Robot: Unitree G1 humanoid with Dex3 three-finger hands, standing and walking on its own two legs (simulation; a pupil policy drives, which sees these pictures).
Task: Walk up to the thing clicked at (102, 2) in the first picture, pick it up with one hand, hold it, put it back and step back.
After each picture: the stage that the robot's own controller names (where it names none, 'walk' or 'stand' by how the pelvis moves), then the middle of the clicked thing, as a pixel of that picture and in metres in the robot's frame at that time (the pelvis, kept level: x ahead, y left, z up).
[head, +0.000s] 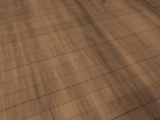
stand; out of the picture +2.37 -0.39 -0.65
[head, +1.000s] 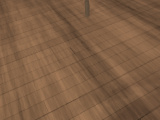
walk; (87, 8) +2.27 +0.02 -0.63
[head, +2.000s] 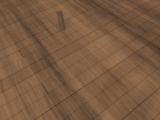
walk; (61, 21) +1.61 +0.30 -0.65
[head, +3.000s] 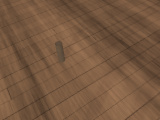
walk; (60, 52) +1.10 +0.26 -0.65
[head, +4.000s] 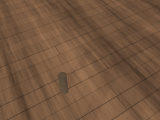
walk; (63, 83) +0.71 +0.17 -0.63
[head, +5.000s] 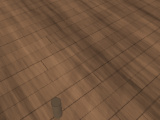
walk; (57, 108) +0.48 +0.14 -0.63
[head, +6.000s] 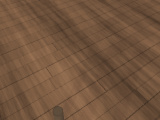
stand; (59, 117) +0.44 +0.15 -0.64
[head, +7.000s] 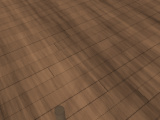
stand; (60, 116) +0.45 +0.15 -0.66
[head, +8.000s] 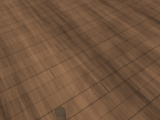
stand; (61, 117) +0.46 +0.15 -0.66
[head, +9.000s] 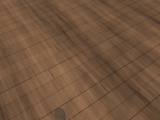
stand; (61, 119) +0.44 +0.15 -0.66
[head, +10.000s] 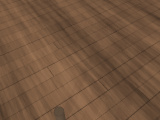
go down; (60, 117) +0.43 +0.15 -0.66
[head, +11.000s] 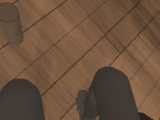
go down; (12, 27) +0.54 +0.18 -0.24
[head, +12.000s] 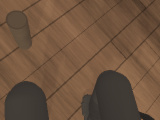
close in; (21, 33) +0.54 +0.17 -0.26
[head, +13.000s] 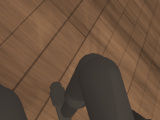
close in; out of the picture +0.53 +0.23 -0.17
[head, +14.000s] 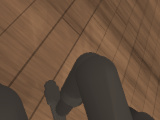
close; out of the picture +0.52 +0.22 -0.18
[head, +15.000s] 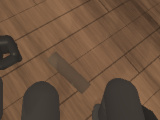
lift; (68, 72) +0.42 +0.03 -0.35
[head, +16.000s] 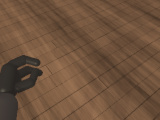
hold; out of the picture +0.33 +0.01 -0.69
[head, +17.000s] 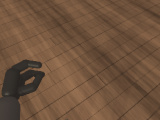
hold; out of the picture +0.33 +0.03 -0.71
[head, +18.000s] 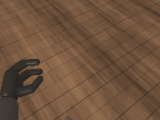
stand; out of the picture +0.34 +0.01 -0.71
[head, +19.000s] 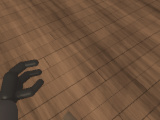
stand; out of the picture +0.35 +0.00 -0.70
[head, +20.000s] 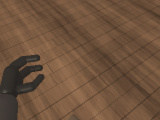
stand; out of the picture +0.37 -0.02 -0.71
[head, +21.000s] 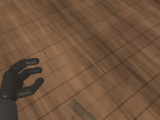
stand; (83, 113) +0.41 -0.05 -0.68
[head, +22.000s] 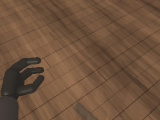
stand; (88, 116) +0.42 -0.07 -0.70
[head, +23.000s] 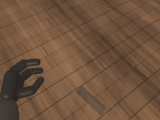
stand; (91, 100) +0.48 -0.12 -0.66
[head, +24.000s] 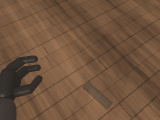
stand; (97, 94) +0.51 -0.16 -0.66
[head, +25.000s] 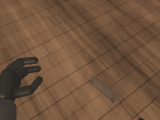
stand; (103, 88) +0.57 -0.21 -0.65
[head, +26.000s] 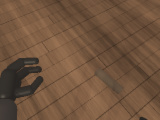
stand; (108, 80) +0.62 -0.26 -0.65
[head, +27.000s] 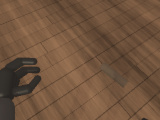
hold; (113, 74) +0.68 -0.32 -0.65
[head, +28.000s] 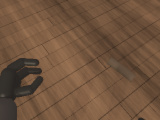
hold; (121, 69) +0.74 -0.39 -0.65
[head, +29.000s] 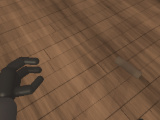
hold; (128, 67) +0.80 -0.47 -0.66
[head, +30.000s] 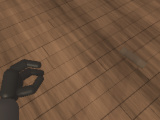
hold; (133, 57) +0.86 -0.52 -0.66
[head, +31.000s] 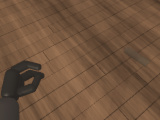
close; (136, 56) +0.93 -0.58 -0.68
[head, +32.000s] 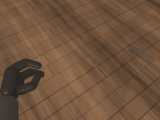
close; (141, 54) +0.99 -0.64 -0.69
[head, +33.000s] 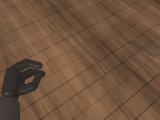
close; (144, 47) +1.04 -0.69 -0.68
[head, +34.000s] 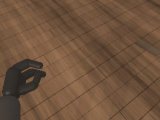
close; (147, 47) +1.08 -0.74 -0.69
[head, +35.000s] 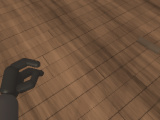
close; (148, 45) +1.12 -0.78 -0.69
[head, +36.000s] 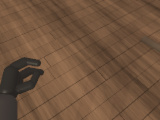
close; (152, 44) +1.15 -0.82 -0.69
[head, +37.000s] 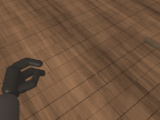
close; (155, 44) +1.19 -0.86 -0.70
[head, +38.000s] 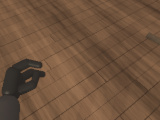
close; (157, 40) +1.24 -0.90 -0.70
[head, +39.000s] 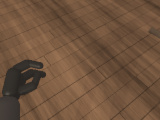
close; out of the picture +1.28 -0.95 -0.69
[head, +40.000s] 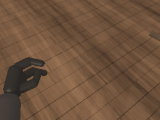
close; out of the picture +1.31 -0.97 -0.70
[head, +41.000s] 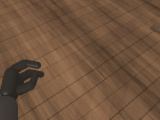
close; out of the picture +1.34 -1.00 -0.70
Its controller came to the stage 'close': yes
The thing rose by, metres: 0.00
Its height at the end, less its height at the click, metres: -0.09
